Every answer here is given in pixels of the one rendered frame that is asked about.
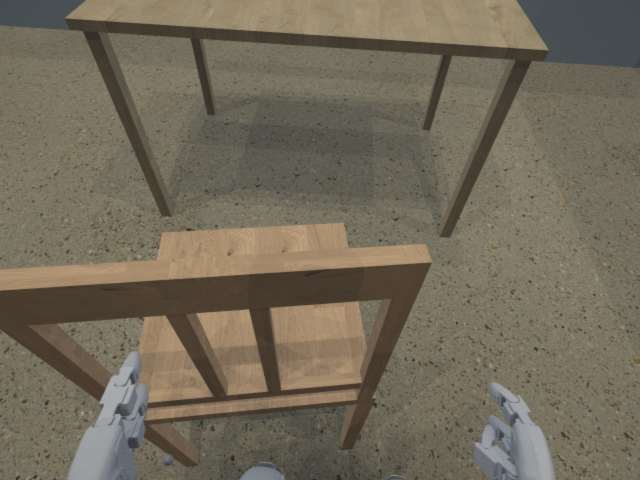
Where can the robot right hand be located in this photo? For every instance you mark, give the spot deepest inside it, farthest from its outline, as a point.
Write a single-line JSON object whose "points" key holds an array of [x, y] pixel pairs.
{"points": [[524, 453]]}

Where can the table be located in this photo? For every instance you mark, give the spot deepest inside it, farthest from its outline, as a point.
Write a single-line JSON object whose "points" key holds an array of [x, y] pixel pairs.
{"points": [[472, 28]]}

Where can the robot left hand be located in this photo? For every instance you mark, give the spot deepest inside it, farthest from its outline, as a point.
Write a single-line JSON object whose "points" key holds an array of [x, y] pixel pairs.
{"points": [[105, 450]]}

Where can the chair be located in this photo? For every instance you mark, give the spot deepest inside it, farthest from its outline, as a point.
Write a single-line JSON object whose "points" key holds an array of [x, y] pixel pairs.
{"points": [[237, 322]]}

